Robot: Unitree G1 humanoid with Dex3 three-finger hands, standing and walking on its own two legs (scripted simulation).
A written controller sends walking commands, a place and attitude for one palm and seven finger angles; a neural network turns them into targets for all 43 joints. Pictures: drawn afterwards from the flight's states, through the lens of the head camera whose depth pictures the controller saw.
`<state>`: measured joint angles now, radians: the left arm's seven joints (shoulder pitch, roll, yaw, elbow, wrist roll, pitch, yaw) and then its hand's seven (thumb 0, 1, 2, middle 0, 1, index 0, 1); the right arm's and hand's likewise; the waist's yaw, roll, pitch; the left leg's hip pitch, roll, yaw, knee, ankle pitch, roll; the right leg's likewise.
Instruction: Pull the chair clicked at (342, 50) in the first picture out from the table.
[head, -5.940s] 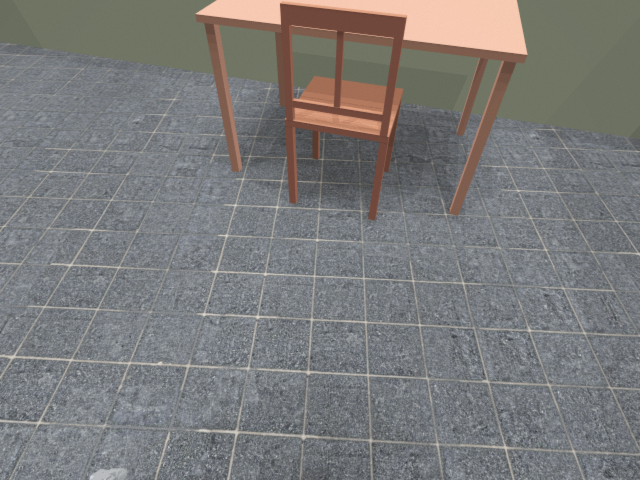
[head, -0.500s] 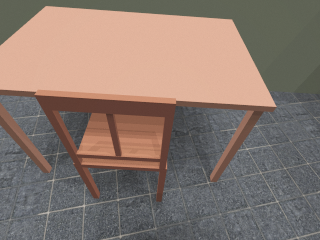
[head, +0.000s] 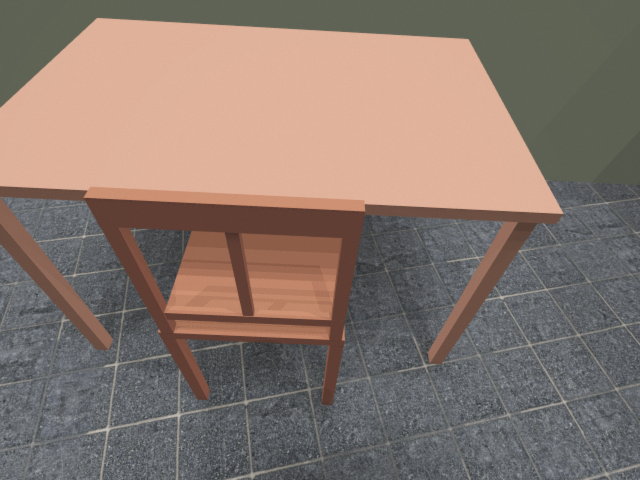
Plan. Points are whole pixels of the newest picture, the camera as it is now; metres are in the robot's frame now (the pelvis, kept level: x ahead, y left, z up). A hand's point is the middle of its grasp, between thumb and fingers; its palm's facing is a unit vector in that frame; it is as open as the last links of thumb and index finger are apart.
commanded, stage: look again from close up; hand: left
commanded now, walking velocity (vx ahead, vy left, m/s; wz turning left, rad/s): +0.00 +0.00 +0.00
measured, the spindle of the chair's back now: (241, 276) +0.47 +0.17 -0.11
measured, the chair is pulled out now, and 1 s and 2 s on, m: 0.00 0.00 0.00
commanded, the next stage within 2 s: raise the hand toward the chair's back in 0.22 s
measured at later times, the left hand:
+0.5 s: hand (179, 451) +0.16 +0.18 -0.05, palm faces +0.26 -0.95 -0.19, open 7.5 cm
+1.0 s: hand (213, 441) +0.18 +0.15 -0.06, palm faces +0.01 -1.00 -0.06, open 11.5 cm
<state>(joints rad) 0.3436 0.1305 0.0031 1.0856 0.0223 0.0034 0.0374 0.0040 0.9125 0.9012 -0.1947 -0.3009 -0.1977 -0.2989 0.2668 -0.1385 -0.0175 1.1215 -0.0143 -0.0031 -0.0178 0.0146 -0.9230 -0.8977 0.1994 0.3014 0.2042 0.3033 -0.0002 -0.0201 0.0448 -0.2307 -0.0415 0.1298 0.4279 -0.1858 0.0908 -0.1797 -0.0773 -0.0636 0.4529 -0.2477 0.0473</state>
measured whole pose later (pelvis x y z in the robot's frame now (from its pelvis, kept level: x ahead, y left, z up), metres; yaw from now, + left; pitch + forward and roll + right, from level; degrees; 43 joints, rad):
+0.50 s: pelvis +0.00 -0.02 -0.02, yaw +4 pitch +1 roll +1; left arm 0.48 0.21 0.03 0.16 -0.14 -0.07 0.13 0.05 0.92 0.88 -0.19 -0.29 -0.19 -0.29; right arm 0.39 -0.23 0.00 0.84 0.03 -0.28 -0.05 0.03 -0.93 -0.90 0.20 0.30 0.21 0.30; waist -0.06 0.00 -0.03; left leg -0.38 -0.06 0.08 0.61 -0.26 0.07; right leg -0.33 -0.06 -0.08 0.67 -0.36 -0.01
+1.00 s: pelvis +0.00 -0.07 -0.11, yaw +4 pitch +16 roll -2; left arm 0.42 0.25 0.20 0.05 -0.31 -0.48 -0.42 0.01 0.31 0.65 -0.13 -0.21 -0.14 -0.21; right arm 0.12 -0.19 0.01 0.57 0.03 -0.21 -0.05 0.02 -0.90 -0.90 0.20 0.30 0.21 0.30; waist 0.03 0.03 -0.15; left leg -1.01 0.04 -0.03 1.25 -0.52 -0.01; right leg -0.90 0.02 -0.18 1.21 -0.60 -0.09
